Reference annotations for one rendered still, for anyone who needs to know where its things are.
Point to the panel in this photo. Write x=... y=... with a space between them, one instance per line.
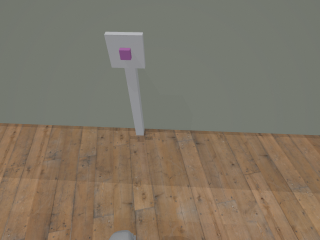
x=134 y=41

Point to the robot left thigh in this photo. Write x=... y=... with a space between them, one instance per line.
x=123 y=235

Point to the button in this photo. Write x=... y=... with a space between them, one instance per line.
x=125 y=53

